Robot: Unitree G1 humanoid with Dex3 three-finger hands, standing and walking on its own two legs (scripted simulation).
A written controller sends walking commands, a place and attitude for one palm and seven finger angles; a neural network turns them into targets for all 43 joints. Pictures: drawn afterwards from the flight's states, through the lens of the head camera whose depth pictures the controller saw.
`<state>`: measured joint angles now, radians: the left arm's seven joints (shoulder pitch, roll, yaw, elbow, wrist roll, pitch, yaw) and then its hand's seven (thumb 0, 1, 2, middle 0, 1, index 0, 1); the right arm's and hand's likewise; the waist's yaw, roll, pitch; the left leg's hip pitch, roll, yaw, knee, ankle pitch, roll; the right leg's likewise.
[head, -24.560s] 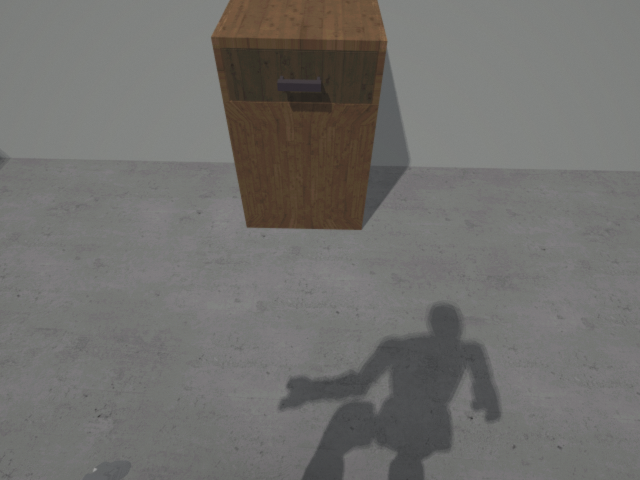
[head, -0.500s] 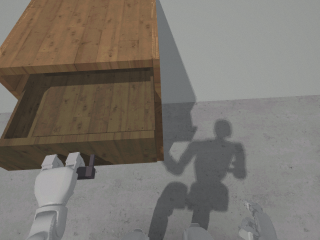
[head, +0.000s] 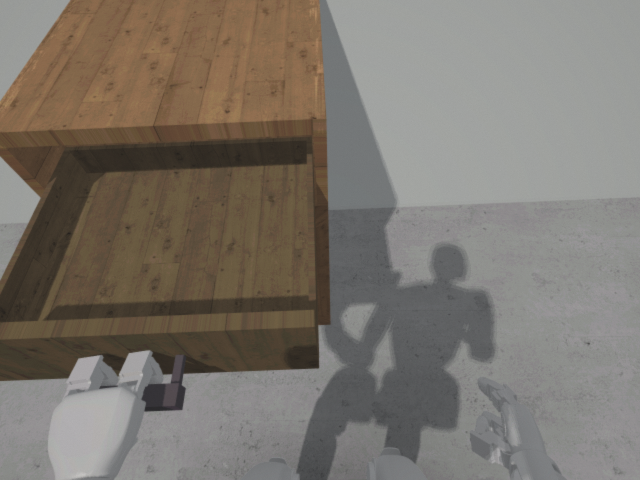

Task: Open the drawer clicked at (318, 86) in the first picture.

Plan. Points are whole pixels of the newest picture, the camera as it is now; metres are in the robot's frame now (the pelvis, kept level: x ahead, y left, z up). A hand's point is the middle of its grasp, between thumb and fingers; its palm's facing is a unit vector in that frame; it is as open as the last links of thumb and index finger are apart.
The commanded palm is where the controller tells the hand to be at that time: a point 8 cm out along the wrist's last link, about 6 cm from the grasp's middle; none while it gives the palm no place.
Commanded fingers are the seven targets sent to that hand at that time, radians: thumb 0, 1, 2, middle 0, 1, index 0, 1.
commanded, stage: pull the drawer open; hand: left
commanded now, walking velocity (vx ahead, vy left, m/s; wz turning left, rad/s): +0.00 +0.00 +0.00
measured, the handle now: (130, 381) +0.23 +0.26 -0.02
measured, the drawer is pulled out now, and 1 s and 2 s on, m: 0.30 0.30 0.29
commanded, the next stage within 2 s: open the thumb to release the handle in 0.12 s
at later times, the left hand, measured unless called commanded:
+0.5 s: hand (123, 428) +0.18 +0.25 -0.03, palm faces -0.01 -0.04 -1.00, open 7.6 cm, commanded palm +0.15 +0.26 +0.02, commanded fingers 0.00 -0.15 0.45 -0.32 -1.24 -0.32 -1.24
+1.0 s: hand (125, 426) +0.18 +0.25 -0.03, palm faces -0.01 -0.03 -1.00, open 13.6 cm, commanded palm +0.17 +0.25 +0.02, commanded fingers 0.00 -0.50 0.30 -0.30 -1.20 -0.30 -1.20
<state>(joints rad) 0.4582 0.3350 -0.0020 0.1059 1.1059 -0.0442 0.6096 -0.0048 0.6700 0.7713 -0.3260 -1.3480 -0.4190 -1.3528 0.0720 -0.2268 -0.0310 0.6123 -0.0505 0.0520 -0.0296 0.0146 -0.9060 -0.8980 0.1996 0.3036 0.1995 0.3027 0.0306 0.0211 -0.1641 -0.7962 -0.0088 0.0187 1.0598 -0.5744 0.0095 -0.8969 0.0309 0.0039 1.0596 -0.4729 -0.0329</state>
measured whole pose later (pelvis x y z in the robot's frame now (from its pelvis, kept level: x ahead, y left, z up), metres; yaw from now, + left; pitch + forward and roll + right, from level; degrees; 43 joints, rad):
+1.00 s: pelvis -0.02 -0.01 +0.00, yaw +2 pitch +17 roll +1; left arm 0.31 0.32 -0.02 0.19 1.10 -0.01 0.58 -0.01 -0.47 0.31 -0.32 -1.20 -0.34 -1.23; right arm 0.09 -0.24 -0.03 0.64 -0.05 0.03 -0.07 0.01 -0.91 -0.90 0.20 0.30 0.20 0.30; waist 0.05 0.03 -0.16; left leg -0.83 -0.02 -0.01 1.08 -0.55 0.00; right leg -0.92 0.02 -0.03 1.08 -0.46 -0.05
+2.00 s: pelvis +0.00 +0.00 +0.03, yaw +2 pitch +12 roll +0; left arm 0.38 0.34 -0.05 0.04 1.05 0.02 0.47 -0.01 -0.49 0.30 -0.32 -1.20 -0.40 -1.22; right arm 0.10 -0.23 -0.02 0.59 -0.04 0.05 -0.05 0.02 -0.91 -0.90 0.20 0.30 0.20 0.30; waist 0.06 0.05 -0.12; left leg -0.60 -0.02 -0.01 0.87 -0.49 0.01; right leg -0.68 0.01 -0.02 0.88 -0.40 -0.03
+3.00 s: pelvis +0.01 +0.00 +0.06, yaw +1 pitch +6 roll +0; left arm 0.45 0.41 0.00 -0.22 0.96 0.03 0.28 -0.01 -0.49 0.30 -0.32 -1.20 -0.32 -1.20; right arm 0.12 -0.24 0.00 0.57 -0.01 0.08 -0.03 0.02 -0.91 -0.90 0.20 0.30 0.20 0.30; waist 0.10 0.07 -0.08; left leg -0.37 -0.02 -0.01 0.66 -0.41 0.01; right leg -0.46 0.02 -0.01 0.67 -0.33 -0.03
